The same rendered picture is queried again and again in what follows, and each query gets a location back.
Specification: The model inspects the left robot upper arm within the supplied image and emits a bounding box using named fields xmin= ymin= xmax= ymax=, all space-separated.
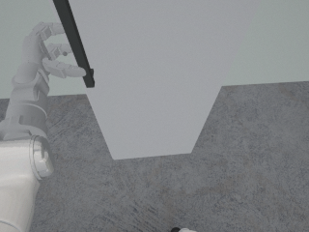
xmin=0 ymin=134 xmax=55 ymax=232

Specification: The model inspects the handle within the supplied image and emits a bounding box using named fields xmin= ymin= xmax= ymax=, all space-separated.
xmin=53 ymin=0 xmax=95 ymax=88

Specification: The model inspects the left robot hand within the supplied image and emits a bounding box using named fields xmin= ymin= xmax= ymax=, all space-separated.
xmin=21 ymin=21 xmax=86 ymax=79

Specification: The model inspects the robot left forearm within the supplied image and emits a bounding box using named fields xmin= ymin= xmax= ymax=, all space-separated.
xmin=0 ymin=62 xmax=50 ymax=141

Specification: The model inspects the fridge door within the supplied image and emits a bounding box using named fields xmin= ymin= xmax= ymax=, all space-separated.
xmin=50 ymin=0 xmax=262 ymax=160

